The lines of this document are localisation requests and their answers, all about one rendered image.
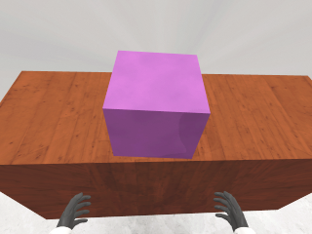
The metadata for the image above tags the robot left hand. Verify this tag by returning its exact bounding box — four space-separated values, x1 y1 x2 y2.
56 192 92 230

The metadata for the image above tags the pedestal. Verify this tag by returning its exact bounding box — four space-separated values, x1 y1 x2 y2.
0 70 312 219

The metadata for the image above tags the carton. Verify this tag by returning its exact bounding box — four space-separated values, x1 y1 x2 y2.
102 50 211 159

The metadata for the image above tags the robot right hand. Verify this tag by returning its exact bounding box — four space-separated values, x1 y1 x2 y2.
213 191 249 232

